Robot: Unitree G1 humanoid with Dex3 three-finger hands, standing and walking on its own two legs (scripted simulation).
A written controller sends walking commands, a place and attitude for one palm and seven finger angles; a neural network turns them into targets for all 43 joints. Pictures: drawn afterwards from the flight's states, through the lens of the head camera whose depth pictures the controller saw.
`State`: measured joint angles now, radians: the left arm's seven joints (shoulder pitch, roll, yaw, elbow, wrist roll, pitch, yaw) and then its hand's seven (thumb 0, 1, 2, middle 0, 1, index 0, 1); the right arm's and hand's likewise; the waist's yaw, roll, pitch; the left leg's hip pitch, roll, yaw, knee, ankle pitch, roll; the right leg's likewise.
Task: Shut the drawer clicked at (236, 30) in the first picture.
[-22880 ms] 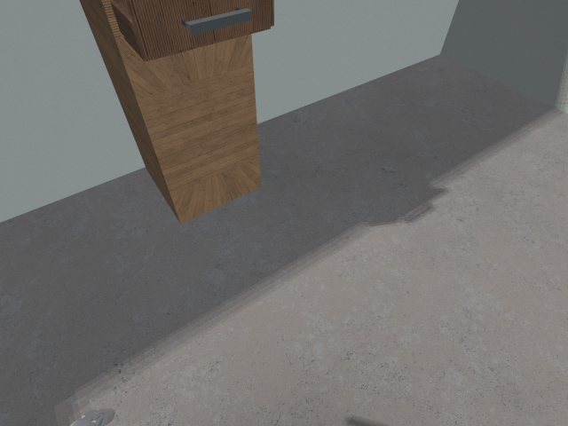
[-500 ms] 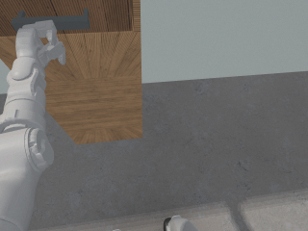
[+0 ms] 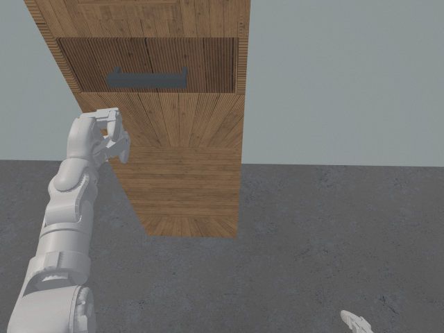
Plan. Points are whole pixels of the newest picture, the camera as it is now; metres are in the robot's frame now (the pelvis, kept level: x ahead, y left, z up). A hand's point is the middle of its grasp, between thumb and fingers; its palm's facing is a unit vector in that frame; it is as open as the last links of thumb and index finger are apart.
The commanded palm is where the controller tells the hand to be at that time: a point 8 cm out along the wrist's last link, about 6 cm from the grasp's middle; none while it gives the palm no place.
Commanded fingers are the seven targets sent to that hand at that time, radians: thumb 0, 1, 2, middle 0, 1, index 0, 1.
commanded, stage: draw the hand back to the body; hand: left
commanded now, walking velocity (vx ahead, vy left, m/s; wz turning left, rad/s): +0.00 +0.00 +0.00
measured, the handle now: (149, 75) +0.62 +0.17 +0.14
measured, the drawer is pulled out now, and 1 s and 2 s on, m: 0.00 0.00 0.00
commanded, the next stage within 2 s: step back with the hand held close in 1.00 s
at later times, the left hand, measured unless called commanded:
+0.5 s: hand (57, 218) +0.25 +0.22 +0.16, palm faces +0.34 -0.91 -0.24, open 3.3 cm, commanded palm +0.19 +0.26 +0.18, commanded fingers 0.00 0.90 0.90 -1.40 -1.60 -1.40 -1.60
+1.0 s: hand out of the picture +0.14 +0.25 +0.17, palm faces +0.47 -0.79 -0.38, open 3.3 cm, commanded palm +0.09 +0.28 +0.19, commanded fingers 0.00 0.90 0.90 -1.40 -1.60 -1.40 -1.60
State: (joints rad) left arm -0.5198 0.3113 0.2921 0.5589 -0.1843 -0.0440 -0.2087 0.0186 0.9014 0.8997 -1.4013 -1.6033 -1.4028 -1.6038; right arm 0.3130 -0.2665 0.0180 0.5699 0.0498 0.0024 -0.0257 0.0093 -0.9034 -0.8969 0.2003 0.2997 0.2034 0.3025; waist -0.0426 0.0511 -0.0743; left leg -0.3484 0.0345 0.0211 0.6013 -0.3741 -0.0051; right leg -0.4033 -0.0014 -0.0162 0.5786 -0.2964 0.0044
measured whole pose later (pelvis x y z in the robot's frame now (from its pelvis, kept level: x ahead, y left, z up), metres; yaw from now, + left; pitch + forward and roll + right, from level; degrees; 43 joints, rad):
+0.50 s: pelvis -0.03 +0.00 +0.02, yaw +1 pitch -4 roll +0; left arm 0.06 0.28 0.20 -0.07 -0.07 -0.08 0.08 0.02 0.90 0.90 -1.41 -1.60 -1.41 -1.60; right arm 0.18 -0.22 0.05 0.63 0.01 -0.07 -0.07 0.01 -0.90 -0.90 0.20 0.30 0.21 0.30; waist 0.04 0.06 0.03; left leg -0.09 0.02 0.01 0.40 -0.25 -0.01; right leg -0.14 -0.02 -0.03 0.40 -0.20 0.00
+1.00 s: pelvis -0.03 +0.00 +0.01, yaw +2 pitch -5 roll -1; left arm 0.51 0.29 0.29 -0.42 -0.04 -0.12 0.11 0.02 0.89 0.90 -1.41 -1.60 -1.41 -1.60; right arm 0.19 -0.23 0.02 0.63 0.00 -0.14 -0.09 0.01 -0.90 -0.90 0.20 0.30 0.20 0.30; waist 0.08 0.08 0.03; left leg -0.06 0.02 0.00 0.42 -0.26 -0.01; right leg -0.10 -0.02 -0.04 0.39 -0.20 0.01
